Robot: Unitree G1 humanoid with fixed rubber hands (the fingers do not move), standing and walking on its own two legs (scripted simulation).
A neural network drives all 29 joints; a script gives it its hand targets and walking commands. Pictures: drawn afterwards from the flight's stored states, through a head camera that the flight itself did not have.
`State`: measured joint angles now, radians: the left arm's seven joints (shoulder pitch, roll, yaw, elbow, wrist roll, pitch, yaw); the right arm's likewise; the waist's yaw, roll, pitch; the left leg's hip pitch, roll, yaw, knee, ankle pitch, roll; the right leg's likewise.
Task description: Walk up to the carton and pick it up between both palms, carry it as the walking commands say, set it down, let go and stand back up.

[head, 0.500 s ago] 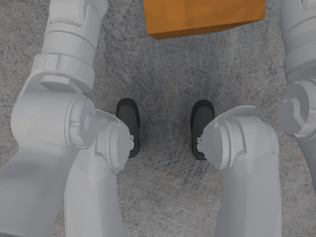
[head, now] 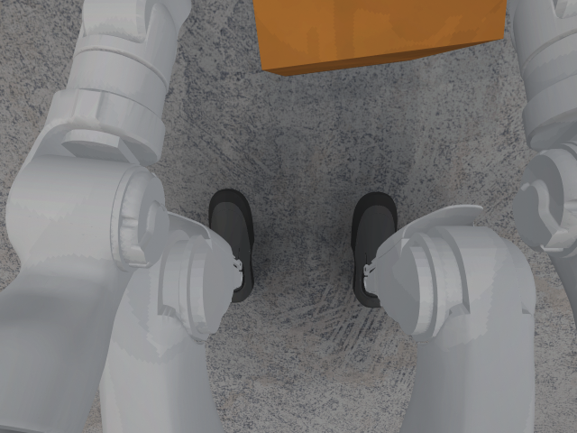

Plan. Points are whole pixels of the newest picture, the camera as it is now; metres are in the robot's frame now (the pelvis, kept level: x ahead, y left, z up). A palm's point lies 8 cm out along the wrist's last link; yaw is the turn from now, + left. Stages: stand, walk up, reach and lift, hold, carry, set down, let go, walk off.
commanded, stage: reach and lift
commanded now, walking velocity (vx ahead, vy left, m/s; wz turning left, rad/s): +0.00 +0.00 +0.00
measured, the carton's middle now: out of the picture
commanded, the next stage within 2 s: none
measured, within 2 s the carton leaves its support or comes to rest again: leaves its support in 1.26 s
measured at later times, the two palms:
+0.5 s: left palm out of the picture +0.57 +0.10 -0.19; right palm out of the picture +0.56 -0.18 -0.20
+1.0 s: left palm out of the picture +0.57 +0.10 -0.19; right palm out of the picture +0.57 -0.19 -0.20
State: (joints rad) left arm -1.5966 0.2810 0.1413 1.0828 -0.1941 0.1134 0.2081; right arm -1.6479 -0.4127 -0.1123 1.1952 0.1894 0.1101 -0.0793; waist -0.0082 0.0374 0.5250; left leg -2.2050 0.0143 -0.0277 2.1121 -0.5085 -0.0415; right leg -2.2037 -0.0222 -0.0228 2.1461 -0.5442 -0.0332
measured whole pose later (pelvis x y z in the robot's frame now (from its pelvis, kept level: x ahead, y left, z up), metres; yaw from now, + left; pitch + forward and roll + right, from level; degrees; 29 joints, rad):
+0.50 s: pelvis +0.00 +0.00 +0.00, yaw +0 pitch +34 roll +1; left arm -1.62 0.22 0.11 1.08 -0.19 0.10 0.20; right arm -1.66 -0.41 -0.03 1.21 0.22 0.11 -0.07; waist -0.01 0.04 0.52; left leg -2.20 0.01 -0.03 2.11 -0.51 -0.04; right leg -2.20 -0.02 -0.02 2.15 -0.54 -0.03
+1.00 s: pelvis +0.00 +0.00 -0.01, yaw +0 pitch +33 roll +3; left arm -1.61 0.20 0.30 1.09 -0.08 0.14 0.11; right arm -1.67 -0.41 -0.03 1.19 0.18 0.18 -0.01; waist -0.01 0.05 0.52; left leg -2.21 0.01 -0.03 2.15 -0.53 -0.05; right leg -2.23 0.00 -0.01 2.19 -0.55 -0.04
